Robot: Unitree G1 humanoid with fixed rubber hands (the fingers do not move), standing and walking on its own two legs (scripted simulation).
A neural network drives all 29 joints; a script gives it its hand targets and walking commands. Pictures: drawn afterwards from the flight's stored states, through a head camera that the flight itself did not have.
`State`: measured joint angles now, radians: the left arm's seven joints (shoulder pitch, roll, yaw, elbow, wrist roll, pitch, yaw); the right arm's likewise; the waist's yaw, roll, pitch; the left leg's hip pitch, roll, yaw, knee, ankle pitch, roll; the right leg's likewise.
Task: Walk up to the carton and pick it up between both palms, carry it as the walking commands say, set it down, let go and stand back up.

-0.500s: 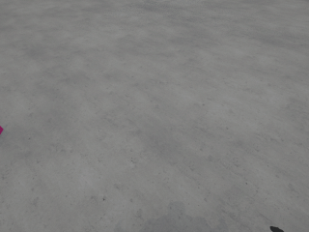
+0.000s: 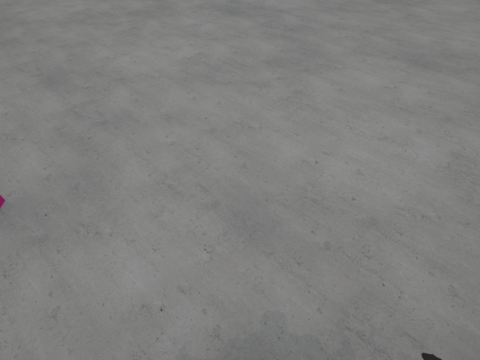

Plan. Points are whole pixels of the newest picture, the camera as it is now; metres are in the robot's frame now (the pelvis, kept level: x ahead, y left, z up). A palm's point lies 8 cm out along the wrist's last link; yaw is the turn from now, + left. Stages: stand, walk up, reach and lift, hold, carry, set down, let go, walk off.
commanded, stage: stand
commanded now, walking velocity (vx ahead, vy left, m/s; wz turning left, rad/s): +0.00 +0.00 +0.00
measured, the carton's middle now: out of the picture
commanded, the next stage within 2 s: walk up in 0.46 s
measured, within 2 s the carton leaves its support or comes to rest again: neither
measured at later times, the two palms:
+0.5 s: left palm out of the picture +0.10 +0.31 -0.10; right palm out of the picture +0.11 -0.31 -0.10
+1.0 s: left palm out of the picture +0.07 +0.48 -0.09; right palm (366, 287) +0.28 -0.21 -0.07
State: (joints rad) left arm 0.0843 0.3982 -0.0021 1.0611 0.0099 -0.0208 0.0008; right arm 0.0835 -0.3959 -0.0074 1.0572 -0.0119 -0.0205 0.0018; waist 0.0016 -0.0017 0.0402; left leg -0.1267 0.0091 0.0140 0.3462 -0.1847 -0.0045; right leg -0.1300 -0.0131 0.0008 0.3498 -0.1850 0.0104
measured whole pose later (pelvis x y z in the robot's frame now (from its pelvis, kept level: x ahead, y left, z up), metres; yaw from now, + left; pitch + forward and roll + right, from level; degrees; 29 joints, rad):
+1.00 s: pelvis +0.06 +0.08 -0.03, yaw +18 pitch -1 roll -1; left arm 0.16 0.56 0.13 0.86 0.03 -0.07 -0.01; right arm 0.17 -0.50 -0.11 0.77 -0.03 0.02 0.15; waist -0.03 -0.03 0.00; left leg -0.43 0.05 0.04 0.69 -0.25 0.01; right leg -0.26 -0.16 -0.09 0.94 -0.52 -0.01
